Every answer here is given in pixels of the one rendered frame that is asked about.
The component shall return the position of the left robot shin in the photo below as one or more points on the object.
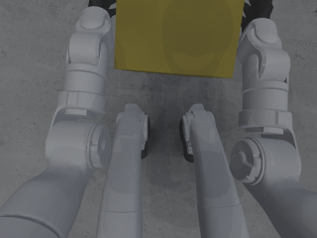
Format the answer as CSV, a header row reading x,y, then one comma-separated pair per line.
x,y
130,106

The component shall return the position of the robot left thigh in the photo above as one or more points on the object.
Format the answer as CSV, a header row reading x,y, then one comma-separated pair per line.
x,y
121,208

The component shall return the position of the robot left hand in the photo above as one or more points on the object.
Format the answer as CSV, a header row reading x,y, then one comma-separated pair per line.
x,y
105,4

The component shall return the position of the left robot forearm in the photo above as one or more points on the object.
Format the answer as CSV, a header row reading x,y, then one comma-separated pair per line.
x,y
85,69

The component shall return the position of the right robot forearm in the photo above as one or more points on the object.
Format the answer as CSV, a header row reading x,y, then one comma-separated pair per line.
x,y
265,72

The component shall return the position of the robot right hand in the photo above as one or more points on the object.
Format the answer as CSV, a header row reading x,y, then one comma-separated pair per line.
x,y
258,9

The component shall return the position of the carton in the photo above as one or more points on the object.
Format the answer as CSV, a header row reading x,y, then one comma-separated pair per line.
x,y
178,37

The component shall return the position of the left robot upper arm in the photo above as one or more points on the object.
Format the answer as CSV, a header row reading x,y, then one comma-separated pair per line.
x,y
47,205

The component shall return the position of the right robot upper arm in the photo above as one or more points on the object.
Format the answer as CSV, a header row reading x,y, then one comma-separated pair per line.
x,y
270,170

